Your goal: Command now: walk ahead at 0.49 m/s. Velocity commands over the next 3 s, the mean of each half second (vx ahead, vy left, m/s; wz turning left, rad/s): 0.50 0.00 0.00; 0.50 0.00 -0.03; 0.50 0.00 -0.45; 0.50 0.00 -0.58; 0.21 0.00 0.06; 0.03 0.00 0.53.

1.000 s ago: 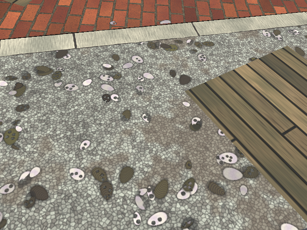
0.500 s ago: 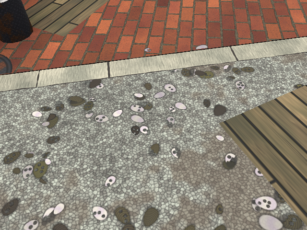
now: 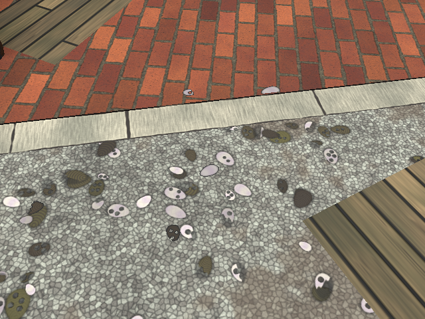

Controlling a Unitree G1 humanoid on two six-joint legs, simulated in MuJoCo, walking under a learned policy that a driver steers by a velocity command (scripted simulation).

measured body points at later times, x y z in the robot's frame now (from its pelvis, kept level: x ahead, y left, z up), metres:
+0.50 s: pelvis +0.29 -0.07 +0.00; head +0.32 -0.08 +0.45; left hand +0.40 +0.20 -0.11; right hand +0.38 -0.35 -0.13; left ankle +0.24 +0.08 -0.66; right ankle +0.33 -0.15 -0.74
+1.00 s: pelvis +0.57 -0.01 -0.01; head +0.60 +0.01 +0.44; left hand +0.62 +0.27 -0.14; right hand +0.71 -0.28 -0.11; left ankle +0.63 +0.08 -0.74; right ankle +0.45 -0.15 -0.65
